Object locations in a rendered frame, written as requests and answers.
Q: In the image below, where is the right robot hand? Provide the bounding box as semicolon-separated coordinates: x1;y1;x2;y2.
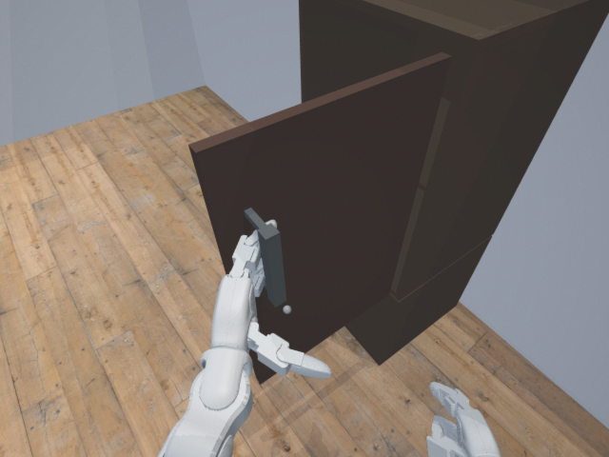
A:
426;382;501;457

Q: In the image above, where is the left robot hand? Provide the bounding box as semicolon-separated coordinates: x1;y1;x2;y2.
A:
210;220;331;379

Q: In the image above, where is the cupboard door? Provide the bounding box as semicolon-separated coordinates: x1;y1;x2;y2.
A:
188;52;452;384

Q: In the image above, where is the left robot forearm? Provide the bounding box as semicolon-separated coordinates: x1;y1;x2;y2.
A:
157;347;253;457

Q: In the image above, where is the handle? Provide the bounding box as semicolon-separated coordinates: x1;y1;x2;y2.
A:
244;208;286;308

